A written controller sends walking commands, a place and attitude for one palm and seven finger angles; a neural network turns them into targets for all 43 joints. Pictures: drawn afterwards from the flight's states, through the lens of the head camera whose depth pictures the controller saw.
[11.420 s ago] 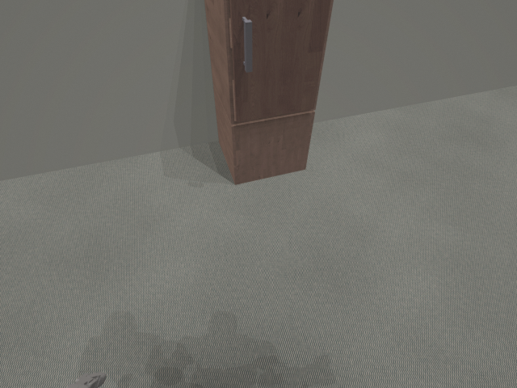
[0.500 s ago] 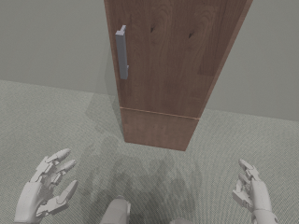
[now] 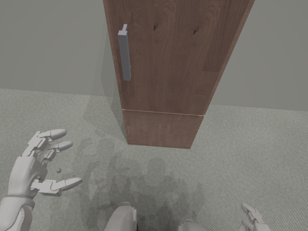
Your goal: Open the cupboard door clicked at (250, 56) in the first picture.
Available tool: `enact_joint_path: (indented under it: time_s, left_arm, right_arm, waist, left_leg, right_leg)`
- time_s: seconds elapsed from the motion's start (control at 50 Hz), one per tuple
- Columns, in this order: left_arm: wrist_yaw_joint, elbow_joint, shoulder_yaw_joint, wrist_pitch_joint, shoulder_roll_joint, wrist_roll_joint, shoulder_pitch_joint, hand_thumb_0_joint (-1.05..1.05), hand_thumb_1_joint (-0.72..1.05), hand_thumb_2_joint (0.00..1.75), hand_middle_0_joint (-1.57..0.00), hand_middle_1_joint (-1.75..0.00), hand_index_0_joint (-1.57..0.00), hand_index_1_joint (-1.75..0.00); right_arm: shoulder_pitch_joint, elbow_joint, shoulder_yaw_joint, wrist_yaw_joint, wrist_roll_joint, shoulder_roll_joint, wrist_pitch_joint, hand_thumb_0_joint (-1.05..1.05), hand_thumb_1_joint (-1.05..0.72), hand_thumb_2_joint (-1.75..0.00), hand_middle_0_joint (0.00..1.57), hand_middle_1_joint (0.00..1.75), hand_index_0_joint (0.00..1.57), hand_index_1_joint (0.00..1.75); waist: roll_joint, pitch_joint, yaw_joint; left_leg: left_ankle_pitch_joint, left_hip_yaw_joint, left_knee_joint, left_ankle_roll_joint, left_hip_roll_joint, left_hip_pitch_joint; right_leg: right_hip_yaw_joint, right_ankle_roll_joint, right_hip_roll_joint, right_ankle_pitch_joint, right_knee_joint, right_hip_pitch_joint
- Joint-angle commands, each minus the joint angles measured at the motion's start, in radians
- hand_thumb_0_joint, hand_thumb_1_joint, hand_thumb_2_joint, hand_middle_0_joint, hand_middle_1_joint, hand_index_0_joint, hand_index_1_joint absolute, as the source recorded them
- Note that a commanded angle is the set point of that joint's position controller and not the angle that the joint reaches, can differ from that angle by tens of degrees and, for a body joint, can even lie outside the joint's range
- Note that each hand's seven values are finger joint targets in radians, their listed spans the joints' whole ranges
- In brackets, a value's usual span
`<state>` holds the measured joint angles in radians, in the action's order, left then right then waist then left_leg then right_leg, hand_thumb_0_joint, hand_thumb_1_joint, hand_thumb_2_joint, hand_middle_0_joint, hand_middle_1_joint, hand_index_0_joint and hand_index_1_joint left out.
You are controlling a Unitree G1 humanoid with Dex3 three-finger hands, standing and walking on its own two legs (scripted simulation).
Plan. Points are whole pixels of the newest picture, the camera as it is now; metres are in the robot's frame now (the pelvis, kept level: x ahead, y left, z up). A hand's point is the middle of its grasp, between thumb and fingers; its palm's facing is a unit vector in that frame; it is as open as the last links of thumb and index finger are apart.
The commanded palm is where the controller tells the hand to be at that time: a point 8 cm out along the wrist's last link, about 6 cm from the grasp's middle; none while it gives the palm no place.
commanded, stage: raise the hand with hooked fingers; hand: left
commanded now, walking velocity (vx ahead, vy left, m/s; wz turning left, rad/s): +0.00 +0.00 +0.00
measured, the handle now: (126, 54) +0.63 +0.13 +0.08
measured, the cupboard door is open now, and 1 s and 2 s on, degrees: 0 0 0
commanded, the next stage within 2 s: move the hooked fingers beside the handle in 1.12 s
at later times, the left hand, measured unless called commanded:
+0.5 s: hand (43, 148) +0.28 +0.27 +0.09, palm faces +0.00 -1.00 -0.05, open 13.9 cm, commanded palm +0.26 +0.32 +0.10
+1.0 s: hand (55, 136) +0.30 +0.24 +0.10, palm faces +0.00 -1.00 -0.04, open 14.0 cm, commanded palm +0.28 +0.30 +0.10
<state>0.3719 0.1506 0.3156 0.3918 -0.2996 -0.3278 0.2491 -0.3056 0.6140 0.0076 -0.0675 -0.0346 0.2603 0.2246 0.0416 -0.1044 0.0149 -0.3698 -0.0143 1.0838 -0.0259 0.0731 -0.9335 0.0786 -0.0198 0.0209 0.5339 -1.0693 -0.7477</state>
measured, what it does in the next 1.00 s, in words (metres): stands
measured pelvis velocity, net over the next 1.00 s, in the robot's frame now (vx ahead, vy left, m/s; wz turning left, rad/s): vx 0.02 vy -0.03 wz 0.00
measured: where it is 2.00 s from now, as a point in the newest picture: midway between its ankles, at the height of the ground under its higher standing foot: outside the picture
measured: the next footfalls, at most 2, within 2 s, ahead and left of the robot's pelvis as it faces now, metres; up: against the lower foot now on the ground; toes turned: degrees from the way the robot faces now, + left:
none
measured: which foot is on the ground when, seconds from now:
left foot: down 0.00-1.00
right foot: down 0.00-1.00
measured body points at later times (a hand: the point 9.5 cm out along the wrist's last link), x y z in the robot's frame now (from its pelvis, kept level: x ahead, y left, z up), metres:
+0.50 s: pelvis +0.01 +0.00 +0.02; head +0.06 +0.02 +0.47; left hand +0.27 +0.32 +0.09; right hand +0.19 -0.23 -0.05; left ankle +0.09 +0.10 -0.66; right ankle +0.00 -0.14 -0.66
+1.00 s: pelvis +0.02 -0.03 +0.03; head +0.07 -0.02 +0.47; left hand +0.30 +0.30 +0.10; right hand +0.16 -0.29 -0.06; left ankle +0.09 +0.10 -0.66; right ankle +0.00 -0.14 -0.66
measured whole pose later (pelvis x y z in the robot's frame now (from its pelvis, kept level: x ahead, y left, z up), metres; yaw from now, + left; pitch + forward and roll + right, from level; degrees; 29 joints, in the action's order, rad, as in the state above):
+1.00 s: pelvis +0.02 -0.03 +0.03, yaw +0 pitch +10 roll -2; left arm 0.54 0.42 0.44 0.31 -0.41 -0.37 -0.02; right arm -0.29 0.57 -0.02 -0.08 -0.05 0.29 0.18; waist 0.03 -0.08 0.02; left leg -0.33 -0.01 0.93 0.01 0.09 -0.77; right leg 0.08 0.01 0.00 0.50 -0.92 -0.60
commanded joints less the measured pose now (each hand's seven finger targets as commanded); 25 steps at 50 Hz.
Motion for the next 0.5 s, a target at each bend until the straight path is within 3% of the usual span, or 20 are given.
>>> enact_joint_path:
  time_s: [0.0, 0.06, 0.1, 0.18, 0.26, 0.34, 0.38, 0.44, 0.46, 0.48]
  left_arm:
    - [0.055, -0.262, 0.052, 0.043, -0.225, -0.019, -0.189, 0.00, -0.27, 0.40, -0.28, -1.05, -0.28, -1.05]
    - [0.026, -0.284, 0.147, 0.027, -0.295, -0.034, -0.175, 0.00, -0.34, 0.37, -0.29, -1.10, -0.29, -1.10]
    - [0.005, -0.276, 0.151, 0.020, -0.267, -0.047, -0.160, 0.00, -0.38, 0.35, -0.29, -1.12, -0.29, -1.12]
    - [0.009, -0.184, 0.114, -0.028, -0.231, -0.037, -0.178, 0.00, -0.48, 0.31, -0.30, -1.18, -0.30, -1.18]
    - [0.067, -0.097, 0.056, -0.093, -0.219, -0.019, -0.260, 0.00, -0.50, 0.30, -0.30, -1.20, -0.30, -1.20]
    - [0.105, -0.077, 0.111, -0.099, -0.289, -0.028, -0.352, 0.00, -0.50, 0.30, -0.30, -1.20, -0.30, -1.20]
    - [0.112, -0.088, 0.165, -0.073, -0.343, -0.044, -0.403, 0.00, -0.50, 0.30, -0.30, -1.20, -0.30, -1.20]
    - [0.110, -0.108, 0.201, -0.033, -0.371, -0.050, -0.415, 0.00, -0.50, 0.30, -0.30, -1.20, -0.30, -1.20]
    - [0.111, -0.089, 0.222, -0.033, -0.393, -0.054, -0.425, 0.00, -0.50, 0.30, -0.30, -1.20, -0.30, -1.20]
    - [0.118, -0.074, 0.209, -0.031, -0.379, -0.055, -0.422, 0.00, -0.50, 0.30, -0.30, -1.20, -0.30, -1.20]
  right_arm:
    - [0.066, -0.186, 0.052, -0.020, -0.011, 0.159, 0.086, 0.00, -0.90, -0.90, 0.20, 0.30, 0.20, 0.30]
    - [0.068, -0.191, 0.043, -0.023, -0.007, 0.158, 0.083, 0.00, -0.90, -0.90, 0.20, 0.30, 0.20, 0.30]
    - [0.078, -0.195, 0.039, -0.022, -0.008, 0.148, 0.074, 0.00, -0.90, -0.90, 0.20, 0.30, 0.20, 0.30]
    - [0.074, -0.205, 0.031, -0.015, -0.009, 0.148, 0.051, 0.00, -0.90, -0.90, 0.20, 0.30, 0.20, 0.30]
    - [0.063, -0.216, 0.025, -0.016, -0.014, 0.162, 0.036, 0.00, -0.90, -0.90, 0.20, 0.30, 0.20, 0.30]
    - [0.064, -0.216, 0.022, -0.028, -0.013, 0.167, 0.030, 0.00, -0.90, -0.90, 0.20, 0.30, 0.20, 0.30]
    - [0.069, -0.214, 0.017, -0.031, -0.007, 0.167, 0.031, 0.00, -0.90, -0.90, 0.20, 0.30, 0.20, 0.30]
    - [0.067, -0.206, 0.017, -0.032, -0.004, 0.162, 0.037, 0.00, -0.90, -0.90, 0.20, 0.30, 0.20, 0.30]
    - [0.061, -0.204, 0.014, -0.032, -0.001, 0.163, 0.037, 0.00, -0.90, -0.90, 0.20, 0.30, 0.20, 0.30]
    - [0.064, -0.200, 0.014, -0.032, -0.005, 0.161, 0.037, 0.00, -0.90, -0.90, 0.20, 0.30, 0.20, 0.30]
  waist:
    - [0.086, -0.263, 0.012]
    - [0.104, -0.267, -0.019]
    - [0.106, -0.243, -0.023]
    - [0.120, -0.175, -0.010]
    - [0.097, -0.135, 0.015]
    - [0.059, -0.160, 0.017]
    - [0.076, -0.193, 0.003]
    - [0.123, -0.248, -0.009]
    - [0.107, -0.245, -0.012]
    - [0.110, -0.243, -0.007]
  left_leg:
    - [-0.085, 0.106, -0.246, 0.001, -0.032, 0.419]
    - [-0.080, 0.131, -0.285, 0.011, -0.028, 0.454]
    - [-0.058, 0.129, -0.303, 0.016, -0.026, 0.467]
    - [-0.047, 0.121, -0.318, 0.019, -0.030, 0.456]
    - [-0.052, 0.113, -0.322, 0.013, -0.036, 0.452]
    - [-0.039, 0.102, -0.318, 0.007, -0.042, 0.472]
    - [0.002, 0.096, -0.309, 0.010, -0.048, 0.490]
    - [0.059, 0.099, -0.311, 0.014, -0.041, 0.552]
    - [0.072, 0.095, -0.305, 0.011, -0.046, 0.535]
    - [0.083, 0.090, -0.305, 0.011, -0.045, 0.540]
  right_leg:
    - [-0.004, 0.039, -0.056, -0.050, 0.195, -0.071]
    - [0.013, 0.047, -0.064, -0.072, 0.191, -0.037]
    - [0.022, 0.046, -0.063, -0.091, 0.203, -0.020]
    - [0.024, 0.044, -0.066, -0.111, 0.231, -0.008]
    - [0.020, 0.044, -0.074, -0.122, 0.264, -0.004]
    - [0.013, 0.041, -0.075, -0.113, 0.290, 0.010]
    - [0.010, 0.048, -0.077, -0.124, 0.287, 0.036]
    - [0.009, 0.051, -0.075, -0.152, 0.282, 0.046]
    - [0.006, 0.052, -0.079, -0.160, 0.284, 0.061]
    - [0.006, 0.050, -0.077, -0.167, 0.289, 0.063]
